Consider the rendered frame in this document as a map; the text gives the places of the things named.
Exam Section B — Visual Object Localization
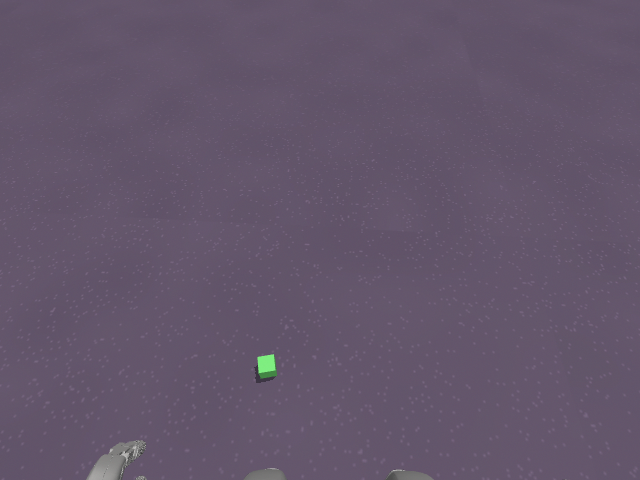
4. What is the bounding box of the cube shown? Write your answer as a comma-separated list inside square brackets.
[257, 354, 277, 379]

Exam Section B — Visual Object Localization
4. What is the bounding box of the left robot hand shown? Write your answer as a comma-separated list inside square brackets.
[86, 440, 147, 480]

